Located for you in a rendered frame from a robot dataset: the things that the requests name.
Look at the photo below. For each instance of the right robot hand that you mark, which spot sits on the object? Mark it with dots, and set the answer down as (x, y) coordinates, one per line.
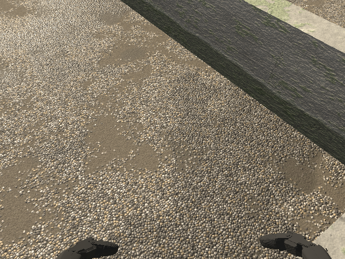
(294, 244)

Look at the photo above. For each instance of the left robot hand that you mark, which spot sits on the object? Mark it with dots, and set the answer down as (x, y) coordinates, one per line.
(89, 249)

